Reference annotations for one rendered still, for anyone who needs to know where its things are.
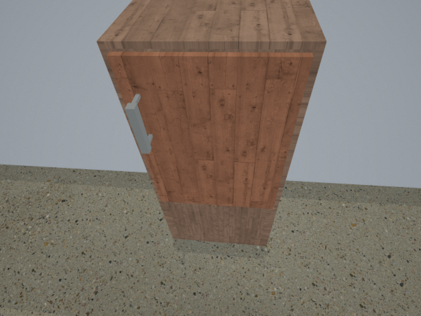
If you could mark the cupboard door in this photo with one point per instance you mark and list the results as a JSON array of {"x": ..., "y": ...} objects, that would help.
[{"x": 222, "y": 122}]

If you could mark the handle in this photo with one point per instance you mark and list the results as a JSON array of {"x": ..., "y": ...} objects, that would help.
[{"x": 134, "y": 116}]

